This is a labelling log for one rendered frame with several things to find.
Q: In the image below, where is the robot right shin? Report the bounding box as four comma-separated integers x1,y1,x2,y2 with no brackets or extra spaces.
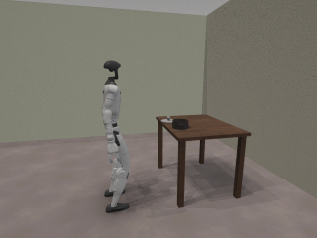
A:
111,170,129,207

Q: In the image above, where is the right robot upper arm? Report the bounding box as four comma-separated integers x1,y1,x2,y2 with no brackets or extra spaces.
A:
102,85,118,116

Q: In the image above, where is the right robot forearm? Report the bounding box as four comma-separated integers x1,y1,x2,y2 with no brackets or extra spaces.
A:
103,110,115,143

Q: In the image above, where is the lid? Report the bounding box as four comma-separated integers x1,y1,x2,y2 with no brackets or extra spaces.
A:
161,119,173,123

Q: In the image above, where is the table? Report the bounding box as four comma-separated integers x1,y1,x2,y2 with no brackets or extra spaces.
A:
156,114,252,208

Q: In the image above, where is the robot right hand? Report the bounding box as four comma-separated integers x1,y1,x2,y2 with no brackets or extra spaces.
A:
107,142,120,163

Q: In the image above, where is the pot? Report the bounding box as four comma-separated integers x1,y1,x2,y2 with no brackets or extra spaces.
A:
172,118,189,130

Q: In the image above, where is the humanoid robot head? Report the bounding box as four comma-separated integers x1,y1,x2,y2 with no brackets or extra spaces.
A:
103,60,120,86

